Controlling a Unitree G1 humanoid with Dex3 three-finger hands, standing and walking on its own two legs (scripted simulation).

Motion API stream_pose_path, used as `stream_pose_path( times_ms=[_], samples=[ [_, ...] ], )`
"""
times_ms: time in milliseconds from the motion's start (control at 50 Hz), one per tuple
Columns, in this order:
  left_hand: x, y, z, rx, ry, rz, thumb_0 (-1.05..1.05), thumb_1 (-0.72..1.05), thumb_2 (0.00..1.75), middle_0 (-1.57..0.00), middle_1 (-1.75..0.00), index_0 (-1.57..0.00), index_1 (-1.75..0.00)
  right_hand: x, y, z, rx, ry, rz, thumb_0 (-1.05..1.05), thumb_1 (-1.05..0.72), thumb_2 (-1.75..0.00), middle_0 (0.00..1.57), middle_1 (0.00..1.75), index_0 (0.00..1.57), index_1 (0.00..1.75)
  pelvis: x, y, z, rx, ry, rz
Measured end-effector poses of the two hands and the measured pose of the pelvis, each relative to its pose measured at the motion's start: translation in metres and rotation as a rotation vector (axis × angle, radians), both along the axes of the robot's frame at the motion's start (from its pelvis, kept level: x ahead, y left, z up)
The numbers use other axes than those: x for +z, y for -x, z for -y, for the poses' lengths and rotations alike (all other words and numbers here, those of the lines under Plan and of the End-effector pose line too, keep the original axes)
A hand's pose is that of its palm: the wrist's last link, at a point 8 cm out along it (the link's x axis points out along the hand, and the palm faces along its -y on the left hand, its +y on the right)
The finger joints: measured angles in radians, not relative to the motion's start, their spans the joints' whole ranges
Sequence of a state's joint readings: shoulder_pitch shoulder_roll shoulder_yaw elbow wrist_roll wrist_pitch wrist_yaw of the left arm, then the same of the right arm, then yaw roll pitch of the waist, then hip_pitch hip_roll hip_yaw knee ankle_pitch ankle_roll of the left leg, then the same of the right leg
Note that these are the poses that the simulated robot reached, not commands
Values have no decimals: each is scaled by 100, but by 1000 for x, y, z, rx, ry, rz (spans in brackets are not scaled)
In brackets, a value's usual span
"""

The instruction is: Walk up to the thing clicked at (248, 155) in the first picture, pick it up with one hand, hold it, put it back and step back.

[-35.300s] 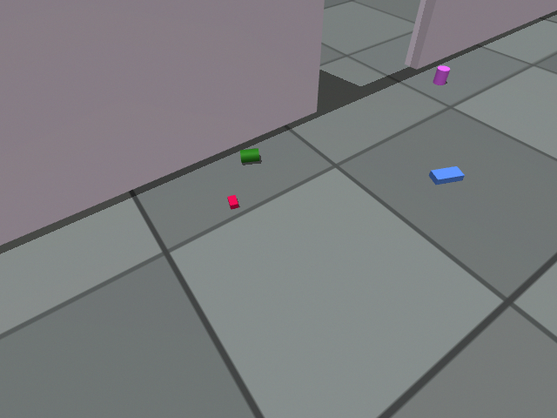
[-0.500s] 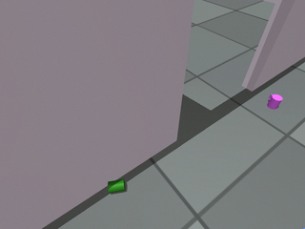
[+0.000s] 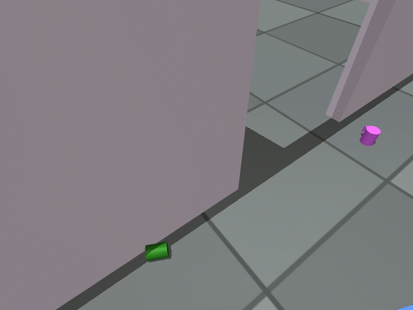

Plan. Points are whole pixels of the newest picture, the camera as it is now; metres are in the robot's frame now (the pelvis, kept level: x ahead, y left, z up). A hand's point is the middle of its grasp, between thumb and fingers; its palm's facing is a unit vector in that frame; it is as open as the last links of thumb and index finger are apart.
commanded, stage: step back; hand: left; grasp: from above
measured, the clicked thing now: (157, 251) +0.55 +0.28 -0.75
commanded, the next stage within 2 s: none
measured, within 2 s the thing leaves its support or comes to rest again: neither
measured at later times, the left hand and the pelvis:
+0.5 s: hand out of the picture +0.06 +0.30 -0.18, palm faces -0.07 -0.93 -0.36, open 7.3 cm; pelvis -0.08 +0.05 -0.02, yaw -2 degrees
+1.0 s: hand out of the picture -0.04 +0.33 -0.17, palm faces +0.00 -0.92 -0.39, open 7.3 cm; pelvis -0.19 +0.06 -0.03, yaw +1 degrees
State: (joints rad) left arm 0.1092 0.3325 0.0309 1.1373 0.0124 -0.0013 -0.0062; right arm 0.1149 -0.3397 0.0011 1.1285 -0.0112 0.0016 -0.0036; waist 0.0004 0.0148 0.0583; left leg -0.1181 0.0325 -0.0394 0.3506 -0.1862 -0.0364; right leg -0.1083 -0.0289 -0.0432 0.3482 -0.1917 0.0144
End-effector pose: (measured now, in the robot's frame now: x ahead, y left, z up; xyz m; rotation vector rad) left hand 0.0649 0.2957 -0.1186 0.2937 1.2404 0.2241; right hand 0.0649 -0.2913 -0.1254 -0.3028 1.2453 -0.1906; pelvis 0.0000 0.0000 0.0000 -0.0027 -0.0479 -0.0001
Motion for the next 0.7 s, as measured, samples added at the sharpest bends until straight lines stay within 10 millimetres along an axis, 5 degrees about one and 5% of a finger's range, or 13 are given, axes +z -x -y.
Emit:
stream_pose_path(
  times_ms=[160, 280, 360, 540, 700],
  samples=[
    [-8, 3, -24, -16, -30, 4, 0, 91, 89, -21, -30, -21, -30, -2, 10, 5, -10, 38, -5, 0, -91, -89, 20, 29, 21, 30, -11, 29, -15, 5, 1, -11],
    [-27, -17, -55, -45, -36, 70, 1, 91, 89, -21, -30, -21, -30, -3, 48, -6, -12, 108, -54, 0, -91, -89, 20, 29, 21, 30, -27, 47, -39, 24, 10, -33],
    [-27, -18, -57, -54, -35, 93, 0, 91, 90, -20, -30, -20, -30, 3, 72, -20, -7, 109, -97, 0, -91, -89, 20, 29, 21, 30, -22, 59, -43, 21, 12, -35],
    [-23, 22, -46, -110, -31, 33, 0, 91, 90, -21, -30, -20, -30, -4, 77, -32, -33, 72, 30, 0, -91, -89, 20, 30, 21, 30, -21, 83, -45, -43, 4, -37],
    [-9, 61, -33, -120, -61, 75, 1, 91, 89, -21, -30, -21, -30, -22, 88, -23, -43, 14, 90, 0, -91, -89, 20, 30, 21, 30, -28, 113, -32, -46, 10, 0]
  ],
)
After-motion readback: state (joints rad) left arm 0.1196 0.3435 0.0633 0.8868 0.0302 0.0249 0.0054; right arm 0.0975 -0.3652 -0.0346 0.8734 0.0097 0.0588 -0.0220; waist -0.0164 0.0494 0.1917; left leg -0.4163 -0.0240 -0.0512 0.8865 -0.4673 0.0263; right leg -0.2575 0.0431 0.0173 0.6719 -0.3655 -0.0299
